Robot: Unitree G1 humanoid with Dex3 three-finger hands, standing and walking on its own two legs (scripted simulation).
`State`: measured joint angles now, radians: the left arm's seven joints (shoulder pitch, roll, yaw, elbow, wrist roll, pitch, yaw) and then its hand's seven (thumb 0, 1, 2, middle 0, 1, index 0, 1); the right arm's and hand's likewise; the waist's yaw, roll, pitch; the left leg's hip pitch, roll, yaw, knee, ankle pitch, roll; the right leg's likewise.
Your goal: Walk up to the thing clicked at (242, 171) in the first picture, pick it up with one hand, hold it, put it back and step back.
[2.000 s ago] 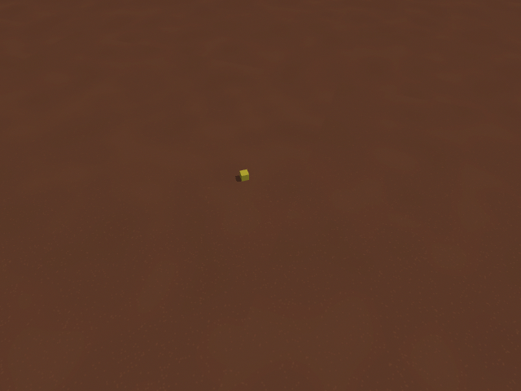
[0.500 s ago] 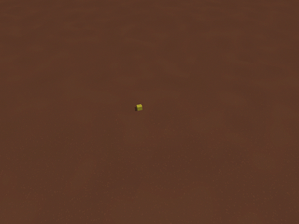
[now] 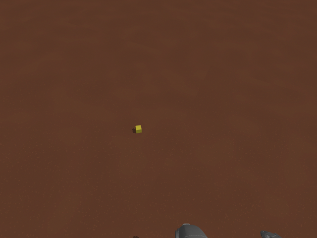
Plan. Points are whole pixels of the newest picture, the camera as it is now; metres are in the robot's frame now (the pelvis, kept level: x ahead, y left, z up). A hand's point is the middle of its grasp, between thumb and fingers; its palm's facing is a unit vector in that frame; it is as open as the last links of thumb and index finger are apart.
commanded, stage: walk up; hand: left
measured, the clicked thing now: (138, 129) +0.97 +0.09 -0.74
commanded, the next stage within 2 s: none
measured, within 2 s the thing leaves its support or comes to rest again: neither
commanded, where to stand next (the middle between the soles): +0.63 -0.11 m, yaw +5 degrees
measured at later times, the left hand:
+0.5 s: hand (89, 211) +0.21 +0.19 -0.14, palm faces +0.04 -0.94 -0.35, open 7.4 cm
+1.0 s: hand (116, 137) +0.47 +0.14 -0.13, palm faces +0.01 -0.91 -0.42, open 7.4 cm
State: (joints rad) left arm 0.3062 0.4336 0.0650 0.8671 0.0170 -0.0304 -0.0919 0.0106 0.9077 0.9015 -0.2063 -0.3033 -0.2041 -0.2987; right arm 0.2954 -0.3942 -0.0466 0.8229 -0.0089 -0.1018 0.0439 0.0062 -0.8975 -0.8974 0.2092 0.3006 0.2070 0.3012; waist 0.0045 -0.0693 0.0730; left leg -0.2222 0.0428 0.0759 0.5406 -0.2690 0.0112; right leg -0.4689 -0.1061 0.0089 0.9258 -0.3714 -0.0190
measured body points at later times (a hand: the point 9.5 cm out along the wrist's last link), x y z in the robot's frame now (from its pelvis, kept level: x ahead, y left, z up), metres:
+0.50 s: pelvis +0.21 -0.09 +0.00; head +0.24 -0.08 +0.45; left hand +0.21 +0.24 -0.11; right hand +0.32 -0.39 -0.11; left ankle +0.32 +0.04 -0.71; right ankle +0.17 -0.18 -0.73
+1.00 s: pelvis +0.40 -0.15 -0.01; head +0.41 -0.17 +0.43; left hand +0.46 +0.19 -0.10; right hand +0.45 -0.49 -0.13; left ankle +0.34 +0.01 -0.70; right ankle +0.48 -0.27 -0.73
